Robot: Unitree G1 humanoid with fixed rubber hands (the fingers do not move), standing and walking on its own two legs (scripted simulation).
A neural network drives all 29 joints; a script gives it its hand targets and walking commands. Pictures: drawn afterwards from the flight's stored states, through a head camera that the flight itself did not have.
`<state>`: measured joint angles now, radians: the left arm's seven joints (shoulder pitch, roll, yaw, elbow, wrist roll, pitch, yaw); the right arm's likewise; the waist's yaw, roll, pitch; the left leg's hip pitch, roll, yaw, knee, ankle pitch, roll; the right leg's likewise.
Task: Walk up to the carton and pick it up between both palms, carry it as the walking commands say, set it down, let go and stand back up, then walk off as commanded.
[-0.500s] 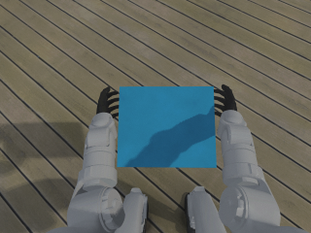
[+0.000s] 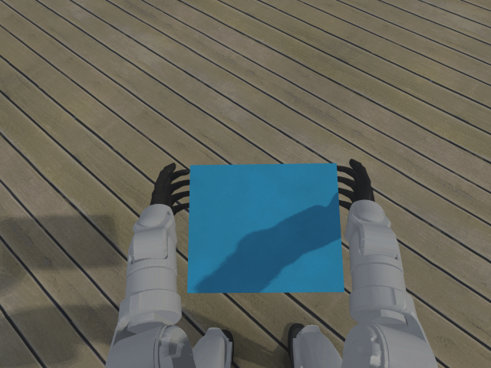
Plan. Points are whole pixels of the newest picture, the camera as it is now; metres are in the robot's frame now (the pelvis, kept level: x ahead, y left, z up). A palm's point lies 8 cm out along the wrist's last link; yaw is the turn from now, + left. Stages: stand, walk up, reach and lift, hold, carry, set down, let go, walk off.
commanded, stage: reach and lift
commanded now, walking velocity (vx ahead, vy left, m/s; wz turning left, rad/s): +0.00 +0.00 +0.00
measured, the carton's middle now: (262, 226) +0.36 +0.01 -0.12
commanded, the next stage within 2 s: hold in 1.84 s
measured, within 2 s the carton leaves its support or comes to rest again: neither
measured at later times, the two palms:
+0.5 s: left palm (144, 207) +0.34 +0.18 +0.04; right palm (376, 202) +0.35 -0.16 +0.04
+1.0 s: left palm (127, 203) +0.32 +0.18 +0.10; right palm (398, 200) +0.33 -0.16 +0.10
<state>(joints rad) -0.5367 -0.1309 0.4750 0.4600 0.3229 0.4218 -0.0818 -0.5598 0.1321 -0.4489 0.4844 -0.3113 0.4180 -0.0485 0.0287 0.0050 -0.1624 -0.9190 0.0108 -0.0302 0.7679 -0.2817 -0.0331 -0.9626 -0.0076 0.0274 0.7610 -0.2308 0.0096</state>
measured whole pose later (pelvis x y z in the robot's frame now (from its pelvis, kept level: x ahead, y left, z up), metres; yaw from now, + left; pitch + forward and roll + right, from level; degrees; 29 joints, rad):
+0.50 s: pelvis +0.02 +0.00 +0.04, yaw +1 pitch +11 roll +0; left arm -0.37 -0.16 0.41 0.35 0.32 0.49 -0.08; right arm -0.37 0.17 -0.39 0.34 -0.34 0.49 0.02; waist 0.03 0.02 -0.06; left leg -0.45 0.02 -0.05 0.45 -0.19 -0.03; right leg -0.48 -0.01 0.00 0.44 -0.14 0.01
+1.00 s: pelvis +0.03 +0.01 +0.06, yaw +0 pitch -5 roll +0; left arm -0.28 -0.15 0.30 0.25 0.30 0.69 -0.01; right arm -0.28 0.13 -0.30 0.25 -0.31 0.69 0.04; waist 0.00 0.01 -0.01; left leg -0.04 0.01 -0.04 0.28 -0.16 -0.02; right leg -0.08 -0.02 0.01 0.28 -0.12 0.02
